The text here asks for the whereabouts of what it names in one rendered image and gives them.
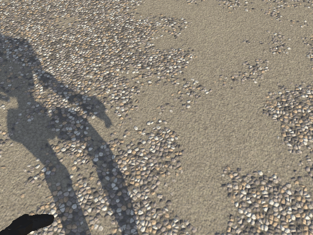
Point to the left robot hand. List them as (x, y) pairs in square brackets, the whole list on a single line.
[(26, 224)]

